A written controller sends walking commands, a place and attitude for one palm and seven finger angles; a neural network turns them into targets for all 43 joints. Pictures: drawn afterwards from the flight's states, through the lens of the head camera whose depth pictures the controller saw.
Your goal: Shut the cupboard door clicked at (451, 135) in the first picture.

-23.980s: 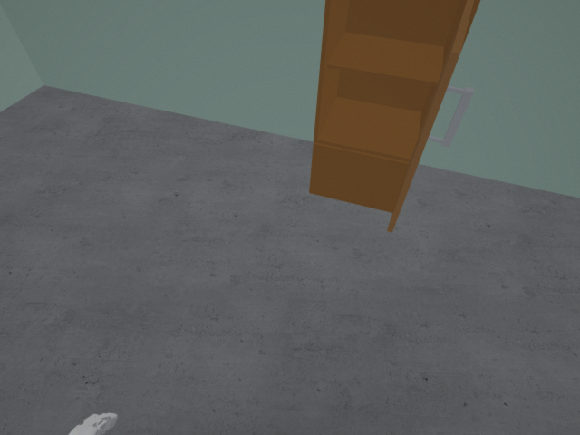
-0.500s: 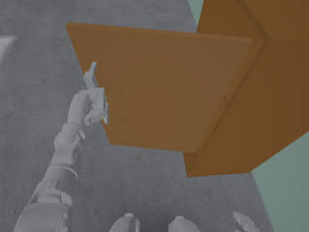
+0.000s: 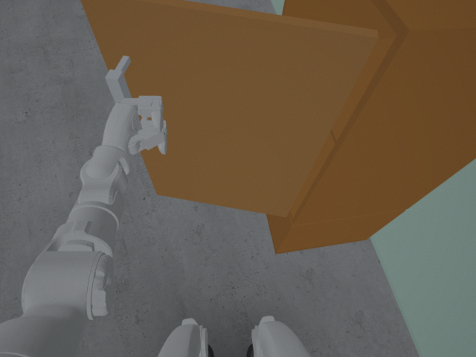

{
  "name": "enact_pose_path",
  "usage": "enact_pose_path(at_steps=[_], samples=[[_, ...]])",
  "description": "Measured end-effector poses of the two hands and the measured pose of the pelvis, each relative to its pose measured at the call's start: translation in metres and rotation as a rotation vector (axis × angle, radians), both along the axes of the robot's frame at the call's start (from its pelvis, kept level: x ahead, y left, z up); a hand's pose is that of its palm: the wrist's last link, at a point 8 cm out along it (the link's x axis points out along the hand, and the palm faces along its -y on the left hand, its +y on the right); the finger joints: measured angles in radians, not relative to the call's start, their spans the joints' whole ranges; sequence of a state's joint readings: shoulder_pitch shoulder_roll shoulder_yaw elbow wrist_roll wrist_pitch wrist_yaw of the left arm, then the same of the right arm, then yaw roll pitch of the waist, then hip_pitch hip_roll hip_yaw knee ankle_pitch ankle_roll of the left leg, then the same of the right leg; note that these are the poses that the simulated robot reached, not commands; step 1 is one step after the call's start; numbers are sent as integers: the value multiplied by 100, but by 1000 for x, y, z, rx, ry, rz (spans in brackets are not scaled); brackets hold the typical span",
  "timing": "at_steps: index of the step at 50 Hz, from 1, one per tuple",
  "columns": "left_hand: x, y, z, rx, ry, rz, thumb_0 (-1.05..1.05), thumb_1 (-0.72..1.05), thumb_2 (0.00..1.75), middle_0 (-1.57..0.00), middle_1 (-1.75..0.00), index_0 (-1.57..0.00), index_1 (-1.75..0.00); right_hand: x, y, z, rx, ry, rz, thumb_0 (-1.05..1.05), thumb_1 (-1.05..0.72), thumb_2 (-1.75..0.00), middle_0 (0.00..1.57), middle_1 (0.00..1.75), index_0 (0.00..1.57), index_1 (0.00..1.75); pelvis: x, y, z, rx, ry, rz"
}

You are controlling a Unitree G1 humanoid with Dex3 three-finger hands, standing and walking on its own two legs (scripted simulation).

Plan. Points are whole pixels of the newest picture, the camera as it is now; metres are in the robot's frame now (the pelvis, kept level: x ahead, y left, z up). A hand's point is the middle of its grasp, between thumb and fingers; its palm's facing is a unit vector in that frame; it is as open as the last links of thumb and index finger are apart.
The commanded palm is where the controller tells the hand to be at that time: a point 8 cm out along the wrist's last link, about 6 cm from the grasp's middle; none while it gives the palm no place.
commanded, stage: push the door shut along its arc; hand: left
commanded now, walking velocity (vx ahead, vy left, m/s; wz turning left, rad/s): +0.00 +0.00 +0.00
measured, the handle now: (131, 103) +0.54 +0.16 +0.07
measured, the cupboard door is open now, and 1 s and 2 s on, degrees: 71 57 49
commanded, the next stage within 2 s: pull the fist back off the door in 0.96 s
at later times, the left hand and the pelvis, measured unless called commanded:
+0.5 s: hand (185, 109) +0.52 +0.06 +0.08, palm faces -0.36 -0.93 -0.01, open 3.1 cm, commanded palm +0.53 +0.11 +0.08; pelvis +0.00 -0.01 -0.02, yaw -1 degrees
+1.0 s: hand (203, 92) +0.56 +0.03 +0.08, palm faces -0.45 -0.89 -0.03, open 3.4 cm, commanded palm +0.58 +0.05 +0.08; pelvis +0.00 -0.01 -0.03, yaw -1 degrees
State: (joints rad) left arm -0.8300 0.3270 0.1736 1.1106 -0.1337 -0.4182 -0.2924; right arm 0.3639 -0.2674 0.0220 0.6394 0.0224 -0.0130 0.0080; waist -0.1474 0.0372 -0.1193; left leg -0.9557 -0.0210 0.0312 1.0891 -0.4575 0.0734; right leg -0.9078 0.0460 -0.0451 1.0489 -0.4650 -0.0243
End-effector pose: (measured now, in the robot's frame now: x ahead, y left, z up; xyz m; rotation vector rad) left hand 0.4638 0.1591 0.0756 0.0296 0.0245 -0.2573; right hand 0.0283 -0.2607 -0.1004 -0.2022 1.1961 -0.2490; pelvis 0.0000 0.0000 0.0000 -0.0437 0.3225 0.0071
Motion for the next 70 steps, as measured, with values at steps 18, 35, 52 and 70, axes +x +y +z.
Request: enact_pose_path(at_steps=[18,35,52,70], samples=[[41,-32,7,-10,13,-89,2,90,90,-130,-150,-130,-150,-22,-9,-8,-10,65,-36,1,-91,-90,21,30,20,30,0,-7,-10,-3,57,-8],[73,-45,7,15,37,-150,0,89,92,-130,-150,-130,-150,-46,-18,-18,-32,138,-60,1,-91,-90,21,30,20,30,-2,-16,-24,-13,110,-6],[104,-76,10,18,56,-215,3,99,97,-130,-150,-130,-150,-65,-15,-23,-61,191,-72,1,-91,-90,21,30,20,30,-2,-14,-35,-23,165,-3],[96,-100,-15,15,32,250,2,90,90,-130,-150,-130,-150,-76,18,-19,141,285,-81,1,-91,-90,21,30,20,30,16,-19,-19,4,168,-23]])
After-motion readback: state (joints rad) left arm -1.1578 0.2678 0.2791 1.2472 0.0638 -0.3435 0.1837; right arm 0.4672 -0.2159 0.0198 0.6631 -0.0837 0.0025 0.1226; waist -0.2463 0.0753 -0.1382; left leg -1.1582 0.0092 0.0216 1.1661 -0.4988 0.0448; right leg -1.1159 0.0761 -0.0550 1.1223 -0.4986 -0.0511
